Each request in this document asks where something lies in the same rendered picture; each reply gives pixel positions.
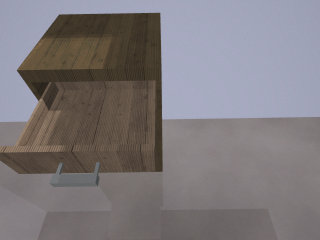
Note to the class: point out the cabinet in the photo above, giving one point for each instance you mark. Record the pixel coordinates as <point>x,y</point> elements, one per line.
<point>97,48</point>

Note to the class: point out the handle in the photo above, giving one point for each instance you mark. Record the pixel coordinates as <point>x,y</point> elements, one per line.
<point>75,180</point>

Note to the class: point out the drawer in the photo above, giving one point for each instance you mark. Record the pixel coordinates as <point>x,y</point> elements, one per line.
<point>80,123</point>

